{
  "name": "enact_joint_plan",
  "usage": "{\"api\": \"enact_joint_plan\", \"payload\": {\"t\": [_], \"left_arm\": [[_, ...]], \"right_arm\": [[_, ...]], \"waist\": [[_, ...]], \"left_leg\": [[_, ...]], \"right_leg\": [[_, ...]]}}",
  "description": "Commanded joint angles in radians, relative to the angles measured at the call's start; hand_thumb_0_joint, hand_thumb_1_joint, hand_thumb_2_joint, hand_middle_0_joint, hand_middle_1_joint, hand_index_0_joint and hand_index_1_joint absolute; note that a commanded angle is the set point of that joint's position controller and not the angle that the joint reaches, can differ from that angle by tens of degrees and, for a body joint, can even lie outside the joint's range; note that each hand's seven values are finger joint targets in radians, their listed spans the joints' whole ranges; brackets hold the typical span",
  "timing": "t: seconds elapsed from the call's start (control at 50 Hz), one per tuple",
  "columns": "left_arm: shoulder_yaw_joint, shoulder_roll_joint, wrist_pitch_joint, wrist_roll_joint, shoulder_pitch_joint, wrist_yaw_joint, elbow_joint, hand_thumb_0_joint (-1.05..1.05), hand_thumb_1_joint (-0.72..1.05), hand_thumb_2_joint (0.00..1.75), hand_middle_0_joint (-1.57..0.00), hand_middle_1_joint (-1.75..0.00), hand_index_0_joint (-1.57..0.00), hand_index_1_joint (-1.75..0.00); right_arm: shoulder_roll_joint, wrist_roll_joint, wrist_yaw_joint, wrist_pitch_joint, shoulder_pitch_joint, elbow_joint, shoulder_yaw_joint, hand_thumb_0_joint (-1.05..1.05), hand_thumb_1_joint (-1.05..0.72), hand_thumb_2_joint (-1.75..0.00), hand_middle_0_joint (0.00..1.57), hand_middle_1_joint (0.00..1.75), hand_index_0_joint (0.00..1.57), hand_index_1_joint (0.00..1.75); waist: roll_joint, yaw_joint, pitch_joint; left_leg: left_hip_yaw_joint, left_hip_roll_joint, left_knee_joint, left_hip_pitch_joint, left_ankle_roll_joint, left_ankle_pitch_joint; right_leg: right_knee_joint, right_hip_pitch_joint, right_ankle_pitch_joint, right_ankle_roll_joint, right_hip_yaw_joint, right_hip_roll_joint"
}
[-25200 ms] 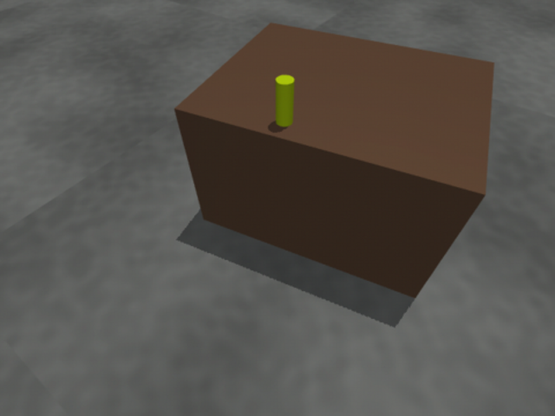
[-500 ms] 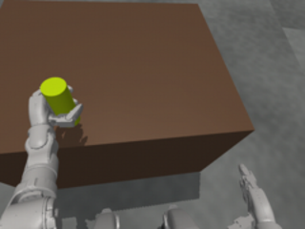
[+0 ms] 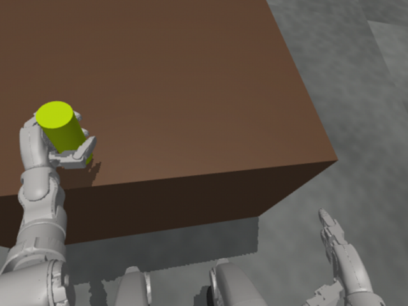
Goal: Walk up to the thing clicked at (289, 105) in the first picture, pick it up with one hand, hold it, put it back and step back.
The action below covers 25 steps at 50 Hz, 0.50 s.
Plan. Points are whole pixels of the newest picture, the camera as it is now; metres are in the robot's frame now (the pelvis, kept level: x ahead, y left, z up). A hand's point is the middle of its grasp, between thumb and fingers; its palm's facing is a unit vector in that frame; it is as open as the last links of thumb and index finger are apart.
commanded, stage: lower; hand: left
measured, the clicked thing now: (68, 138) +0.44 +0.21 +0.01
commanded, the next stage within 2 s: loosen in 0.30 s
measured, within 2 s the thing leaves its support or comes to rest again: rests again in 0.04 s
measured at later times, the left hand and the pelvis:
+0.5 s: hand (73, 142) +0.45 +0.20 -0.01, palm faces +0.16 -0.99 -0.01, open 7.8 cm; pelvis -0.02 +0.00 -0.02, yaw +0 degrees
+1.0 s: hand (74, 141) +0.45 +0.20 -0.02, palm faces +0.16 -0.99 +0.00, open 14.6 cm; pelvis -0.01 +0.00 -0.02, yaw +0 degrees
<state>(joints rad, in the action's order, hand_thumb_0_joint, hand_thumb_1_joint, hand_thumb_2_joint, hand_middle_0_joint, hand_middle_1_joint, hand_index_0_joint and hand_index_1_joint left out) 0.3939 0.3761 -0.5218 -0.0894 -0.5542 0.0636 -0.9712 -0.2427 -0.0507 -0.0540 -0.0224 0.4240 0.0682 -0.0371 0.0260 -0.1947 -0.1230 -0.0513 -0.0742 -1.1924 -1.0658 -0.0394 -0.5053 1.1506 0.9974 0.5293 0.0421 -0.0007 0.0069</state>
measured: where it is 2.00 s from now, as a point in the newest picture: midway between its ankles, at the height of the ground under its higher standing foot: outside the picture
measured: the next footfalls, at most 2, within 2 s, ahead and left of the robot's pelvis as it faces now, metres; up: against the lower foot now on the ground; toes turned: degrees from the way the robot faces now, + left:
none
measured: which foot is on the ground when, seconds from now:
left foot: down 0.00-1.00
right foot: down 0.00-1.00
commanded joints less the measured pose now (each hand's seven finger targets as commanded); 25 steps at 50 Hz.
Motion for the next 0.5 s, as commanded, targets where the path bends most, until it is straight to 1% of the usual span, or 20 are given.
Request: {"api": "enact_joint_plan", "payload": {"t": [0.0, 0.04, 0.08, 0.12, 0.14, 0.16, 0.18, 0.2, 0.22, 0.24, 0.28, 0.3, 0.32, 0.34, 0.38, 0.4, 0.42, 0.44, 0.46, 0.48], "left_arm": [[0.032, 0.233, -0.107, -0.023, -0.409, -0.001, 0.256, 0.0, 0.34, 1.29, -1.37, -1.45, -1.38, -1.45], [0.042, 0.256, -0.108, -0.014, -0.41, -0.001, 0.246, 0.0, 0.34, 1.3, -1.36, -1.45, -1.37, -1.45], [0.025, 0.238, -0.11, -0.01, -0.418, -0.005, 0.256, 0.0, 0.34, 1.29, -1.36, -1.44, -1.37, -1.45], [0.033, 0.242, -0.11, -0.007, -0.428, -0.016, 0.252, 0.0, 0.33, 1.3, -1.37, -1.45, -1.38, -1.46], [0.027, 0.232, -0.107, -0.006, -0.424, -0.017, 0.224, 0.0, 0.35, 1.3, -1.36, -1.44, -1.37, -1.45], [0.039, 0.248, -0.107, -0.005, -0.416, -0.022, 0.226, 0.0, 0.33, 1.29, -1.37, -1.46, -1.38, -1.46], [0.029, 0.237, -0.106, -0.003, -0.417, -0.02, 0.22, 0.0, 0.33, 1.28, -1.36, -1.44, -1.37, -1.44], [0.032, 0.245, -0.107, -0.002, -0.433, -0.017, 0.219, 0.0, 0.34, 1.28, -1.35, -1.44, -1.37, -1.44], [0.018, 0.222, -0.104, 0.001, -0.427, -0.017, 0.212, 0.0, 0.36, 1.27, -1.36, -1.44, -1.38, -1.44], [0.021, 0.23, -0.101, 0.006, -0.42, -0.016, 0.204, 0.0, 0.37, 1.27, -1.37, -1.44, -1.38, -1.44], [0.009, 0.213, -0.097, 0.009, -0.406, -0.01, 0.173, 0.0, 0.4, 1.28, -1.37, -1.45, -1.39, -1.44], [0.016, 0.223, -0.096, 0.01, -0.409, -0.009, 0.156, 0.0, 0.37, 1.28, -1.39, -1.46, -1.4, -1.45], [0.001, 0.2, -0.095, 0.01, -0.401, -0.006, 0.144, 0.0, 0.36, 1.28, -1.38, -1.46, -1.4, -1.45], [0.012, 0.217, -0.09, 0.017, -0.402, -0.006, 0.132, 0.0, 0.36, 1.29, -1.39, -1.47, -1.41, -1.46], [0.005, 0.212, -0.09, 0.018, -0.411, -0.005, 0.127, 0.0, 0.34, 1.29, -1.38, -1.46, -1.39, -1.46], [-0.006, 0.183, -0.083, 0.016, -0.383, -0.002, 0.077, 0.0, 0.34, 1.23, -1.44, -1.45, -1.46, -1.44], [0.013, 0.2, -0.081, 0.011, -0.379, -0.006, 0.085, 0.0, 0.26, 1.15, -1.36, -1.37, -1.4, -1.36], [0.018, 0.212, -0.087, 0.003, -0.408, -0.006, 0.126, 0.0, 0.18, 1.07, -1.29, -1.29, -1.33, -1.28], [0.022, 0.218, -0.088, -0.003, -0.421, -0.004, 0.146, 0.0, 0.15, 0.99, -1.25, -1.22, -1.29, -1.2], [0.021, 0.209, -0.084, -0.002, -0.411, -0.001, 0.126, 0.0, 0.11, 0.91, -1.2, -1.15, -1.24, -1.12]], "right_arm": [[-0.162, 0.002, 0.015, 0.05, 0.034, 0.201, -0.113, 0.0, 0.51, -0.06, 0.05, 0.05, 0.05, 0.05], [-0.163, 0.001, 0.018, 0.048, 0.053, 0.185, -0.117, 0.0, 0.51, -0.06, 0.05, 0.05, 0.05, 0.05], [-0.162, 0.003, 0.018, 0.05, 0.033, 0.226, -0.111, 0.0, 0.51, -0.06, 0.05, 0.05, 0.05, 0.05], [-0.157, 0.001, 0.015, 0.044, 0.046, 0.221, -0.107, 0.0, 0.51, -0.06, 0.05, 0.05, 0.05, 0.05], [-0.148, 0.004, 0.016, 0.045, 0.04, 0.228, -0.099, 0.0, 0.51, -0.06, 0.05, 0.05, 0.05, 0.05], [-0.161, 0.003, 0.019, 0.043, 0.059, 0.214, -0.121, 0.0, 0.51, -0.06, 0.05, 0.05, 0.05, 0.05], [-0.159, 0.004, 0.017, 0.046, 0.038, 0.215, -0.112, 0.0, 0.52, -0.06, 0.05, 0.05, 0.05, 0.05], [-0.158, 0.001, 0.019, 0.046, 0.049, 0.195, -0.119, 0.0, 0.52, -0.06, 0.05, 0.05, 0.05, 0.05], [-0.158, 0.002, 0.018, 0.048, 0.041, 0.224, -0.111, 0.0, 0.52, -0.06, 0.05, 0.05, 0.05, 0.05], [-0.166, 0.002, 0.021, 0.047, 0.043, 0.218, -0.123, 0.0, 0.52, -0.05, 0.05, 0.05, 0.05, 0.05], [-0.15, 0.001, 0.017, 0.048, 0.048, 0.196, -0.101, 0.0, 0.53, -0.05, 0.05, 0.05, 0.05, 0.05], [-0.157, 0.003, 0.019, 0.047, 0.041, 0.203, -0.112, 0.0, 0.52, -0.05, 0.05, 0.05, 0.05, 0.05], [-0.158, 0.002, 0.02, 0.052, 0.032, 0.215, -0.109, 0.0, 0.53, -0.05, 0.05, 0.05, 0.05, 0.05], [-0.166, 0.001, 0.02, 0.051, 0.033, 0.224, -0.111, 0.0, 0.53, -0.05, 0.05, 0.05, 0.05, 0.05], [-0.162, 0.002, 0.019, 0.048, 0.033, 0.224, -0.107, 0.0, 0.53, -0.05, 0.05, 0.05, 0.05, 0.05], [-0.155, 0.0, 0.021, 0.048, 0.052, 0.191, -0.104, 0.0, 0.53, -0.05, 0.05, 0.05, 0.05, 0.05], [-0.171, 0.003, 0.021, 0.049, 0.045, 0.221, -0.116, 0.0, 0.52, -0.04, 0.05, 0.05, 0.05, 0.05], [-0.171, 0.004, 0.021, 0.052, 0.039, 0.237, -0.114, 0.0, 0.52, -0.04, 0.05, 0.05, 0.05, 0.05], [-0.181, 0.006, 0.023, 0.052, 0.036, 0.257, -0.127, 0.0, 0.53, -0.04, 0.05, 0.05, 0.05, 0.05], [-0.184, 0.006, 0.023, 0.048, 0.054, 0.252, -0.13, 0.0, 0.53, -0.04, 0.05, 0.05, 0.05, 0.05]], "waist": [[-0.197, 0.012, -0.534], [-0.185, -0.001, -0.539], [-0.187, -0.01, -0.548], [-0.204, -0.007, -0.541], [-0.183, -0.012, -0.505], [-0.183, -0.015, -0.485], [-0.182, -0.01, -0.476], [-0.201, -0.023, -0.469], [-0.191, -0.021, -0.468], [-0.199, -0.023, -0.468], [-0.211, -0.017, -0.459], [-0.189, -0.023, -0.454], [-0.169, -0.032, -0.457], [-0.162, -0.031, -0.471], [-0.166, -0.033, -0.472], [-0.142, -0.039, -0.435], [-0.124, -0.038, -0.432], [-0.132, -0.035, -0.452], [-0.135, -0.04, -0.48], [-0.135, -0.043, -0.475]], "left_leg": [[0.013, 0.036, 0.099, 0.391, 0.04, 0.407], [0.02, 0.039, 0.077, 0.372, 0.049, 0.4], [0.018, 0.039, 0.077, 0.374, 0.047, 0.374], [0.017, 0.04, 0.081, 0.355, 0.045, 0.332], [0.02, 0.042, 0.087, 0.328, 0.047, 0.277], [0.021, 0.043, 0.09, 0.307, 0.047, 0.243], [0.023, 0.045, 0.094, 0.302, 0.046, 0.217], [0.022, 0.043, 0.091, 0.292, 0.045, 0.2], [0.019, 0.042, 0.098, 0.301, 0.042, 0.179], [0.014, 0.04, 0.098, 0.306, 0.039, 0.195], [0.008, 0.037, 0.091, 0.307, 0.034, 0.228], [0.011, 0.039, 0.082, 0.284, 0.041, 0.218], [0.01, 0.038, 0.077, 0.282, 0.042, 0.228], [0.011, 0.039, 0.07, 0.278, 0.044, 0.248], [0.014, 0.042, 0.059, 0.265, 0.047, 0.258], [0.014, 0.042, 0.055, 0.244, 0.049, 0.237], [0.013, 0.041, 0.061, 0.227, 0.051, 0.21], [0.017, 0.046, 0.063, 0.226, 0.052, 0.189], [0.019, 0.047, 0.067, 0.246, 0.051, 0.176], [0.017, 0.046, 0.072, 0.249, 0.05, 0.174]], "right_leg": [[-0.094, -0.167, -0.391, -0.051, 0.035, -0.031], [-0.094, -0.166, -0.415, -0.043, 0.023, -0.029], [-0.088, -0.152, -0.386, -0.046, 0.022, -0.03], [-0.087, -0.134, -0.343, -0.048, 0.026, -0.031], [-0.097, -0.126, -0.301, -0.046, 0.02, -0.029], [-0.103, -0.122, -0.278, -0.045, 0.016, -0.029], [-0.106, -0.114, -0.255, -0.045, 0.014, -0.029], [-0.104, -0.094, -0.238, -0.046, 0.013, -0.028], [-0.1, -0.079, -0.218, -0.049, 0.021, -0.031], [-0.088, -0.068, -0.225, -0.053, 0.032, -0.034], [-0.07, -0.045, -0.236, -0.057, 0.043, -0.036], [-0.072, -0.043, -0.236, -0.054, 0.039, -0.037], [-0.069, -0.048, -0.25, -0.052, 0.039, -0.037], [-0.064, -0.054, -0.269, -0.052, 0.039, -0.037], [-0.06, -0.05, -0.281, -0.05, 0.036, -0.036], [-0.063, -0.034, -0.265, -0.047, 0.034, -0.037], [-0.066, -0.037, -0.243, -0.048, 0.034, -0.037], [-0.076, -0.056, -0.234, -0.045, 0.023, -0.034], [-0.081, -0.072, -0.226, -0.044, 0.021, -0.033], [-0.078, -0.064, -0.221, -0.046, 0.026, -0.034]]}}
